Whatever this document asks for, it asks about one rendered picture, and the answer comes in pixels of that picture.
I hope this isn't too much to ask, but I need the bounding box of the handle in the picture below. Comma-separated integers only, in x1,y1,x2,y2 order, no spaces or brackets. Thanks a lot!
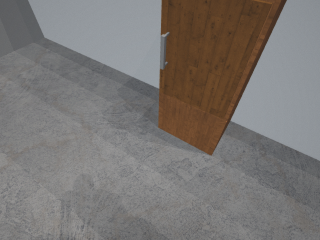
160,32,170,70

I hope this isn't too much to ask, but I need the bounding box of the cupboard door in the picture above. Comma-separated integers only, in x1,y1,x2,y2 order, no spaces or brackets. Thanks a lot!
159,0,273,119

